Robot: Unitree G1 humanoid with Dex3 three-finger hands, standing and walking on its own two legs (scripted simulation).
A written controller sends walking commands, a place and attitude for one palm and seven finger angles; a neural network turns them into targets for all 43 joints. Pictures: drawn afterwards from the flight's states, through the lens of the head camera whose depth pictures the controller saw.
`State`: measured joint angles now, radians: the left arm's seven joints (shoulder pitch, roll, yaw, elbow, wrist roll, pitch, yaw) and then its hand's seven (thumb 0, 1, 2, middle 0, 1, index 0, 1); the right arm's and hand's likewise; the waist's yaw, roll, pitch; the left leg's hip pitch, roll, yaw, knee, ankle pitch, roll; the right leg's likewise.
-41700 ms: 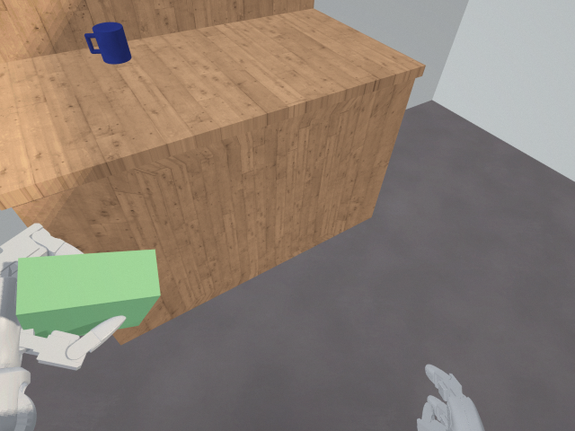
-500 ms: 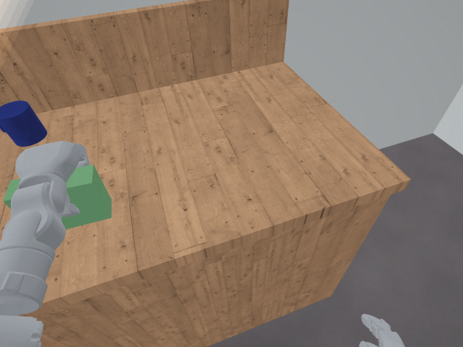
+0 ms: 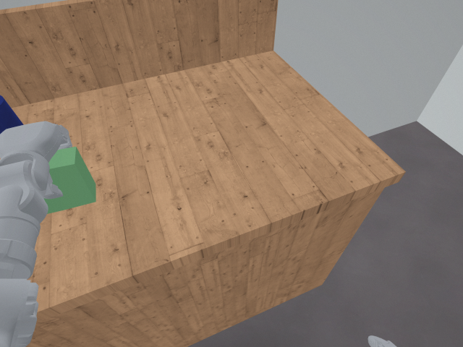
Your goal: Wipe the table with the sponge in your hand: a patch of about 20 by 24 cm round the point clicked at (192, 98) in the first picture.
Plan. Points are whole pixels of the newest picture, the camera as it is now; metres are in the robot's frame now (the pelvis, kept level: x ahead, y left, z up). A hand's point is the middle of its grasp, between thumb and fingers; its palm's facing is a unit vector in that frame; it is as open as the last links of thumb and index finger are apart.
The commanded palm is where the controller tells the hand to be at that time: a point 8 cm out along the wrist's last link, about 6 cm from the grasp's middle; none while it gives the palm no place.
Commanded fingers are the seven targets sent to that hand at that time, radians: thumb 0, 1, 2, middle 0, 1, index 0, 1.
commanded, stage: wipe forward along the middle lane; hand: left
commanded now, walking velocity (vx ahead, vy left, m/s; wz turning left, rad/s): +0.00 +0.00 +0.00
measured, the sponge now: (51, 189) +0.37 +0.37 +0.06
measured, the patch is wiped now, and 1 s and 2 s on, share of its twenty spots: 0.90 0.90 0.95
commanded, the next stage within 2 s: slide back across to the first lane in 0.10 s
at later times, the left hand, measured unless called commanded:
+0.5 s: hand (32, 158) +0.40 +0.39 +0.12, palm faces -0.08 -0.01 -1.00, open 9.2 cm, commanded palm +0.37 +0.39 +0.17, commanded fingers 0.00 0.10 1.30 -1.20 -1.60 -1.20 -1.60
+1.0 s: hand out of the picture +0.35 +0.44 +0.12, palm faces -0.12 +0.00 -0.99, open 9.2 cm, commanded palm +0.33 +0.42 +0.17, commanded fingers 0.00 0.10 1.30 -1.20 -1.60 -1.20 -1.60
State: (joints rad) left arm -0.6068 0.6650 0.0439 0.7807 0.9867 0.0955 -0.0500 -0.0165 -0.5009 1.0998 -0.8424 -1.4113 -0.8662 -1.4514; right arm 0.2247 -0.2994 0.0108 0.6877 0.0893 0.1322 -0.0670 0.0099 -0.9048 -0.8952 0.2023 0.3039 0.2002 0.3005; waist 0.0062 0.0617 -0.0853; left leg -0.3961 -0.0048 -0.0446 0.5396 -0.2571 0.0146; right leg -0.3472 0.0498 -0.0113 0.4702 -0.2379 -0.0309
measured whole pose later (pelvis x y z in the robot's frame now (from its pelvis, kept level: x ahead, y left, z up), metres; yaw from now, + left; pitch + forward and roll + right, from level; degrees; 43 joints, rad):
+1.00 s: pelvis +0.02 +0.02 +0.00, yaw +2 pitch +7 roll -2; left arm -0.48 0.78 0.17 0.68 0.98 -0.01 -0.10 -0.01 -0.47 1.08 -0.82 -1.43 -0.84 -1.47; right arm 0.17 -0.29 0.01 0.66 0.08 0.14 -0.06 0.01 -0.90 -0.90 0.20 0.30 0.20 0.30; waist 0.04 0.05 -0.05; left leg -0.36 -0.04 -0.06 0.52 -0.27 0.05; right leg -0.28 0.02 -0.03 0.41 -0.24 0.00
